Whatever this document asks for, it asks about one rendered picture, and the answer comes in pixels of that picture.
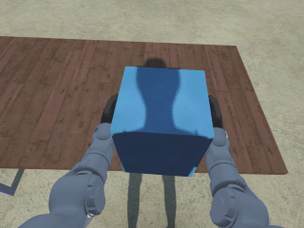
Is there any table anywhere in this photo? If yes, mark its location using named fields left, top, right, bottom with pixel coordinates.
left=0, top=36, right=289, bottom=197

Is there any right robot forearm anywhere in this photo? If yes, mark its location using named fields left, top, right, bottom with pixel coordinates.
left=205, top=127, right=270, bottom=222

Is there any robot left upper arm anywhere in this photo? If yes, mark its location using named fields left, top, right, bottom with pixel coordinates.
left=17, top=173, right=106, bottom=228

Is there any left robot forearm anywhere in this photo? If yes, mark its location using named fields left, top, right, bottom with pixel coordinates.
left=48, top=123, right=116, bottom=212

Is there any robot left hand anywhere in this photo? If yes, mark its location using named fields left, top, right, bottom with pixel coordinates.
left=100, top=94, right=119, bottom=124

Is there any robot right upper arm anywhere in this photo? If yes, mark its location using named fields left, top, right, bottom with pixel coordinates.
left=209, top=187, right=285, bottom=228

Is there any carton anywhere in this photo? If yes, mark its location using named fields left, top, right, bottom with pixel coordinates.
left=109, top=66, right=215, bottom=178

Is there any robot right hand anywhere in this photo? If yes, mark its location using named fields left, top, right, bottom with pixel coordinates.
left=208, top=95, right=223, bottom=129

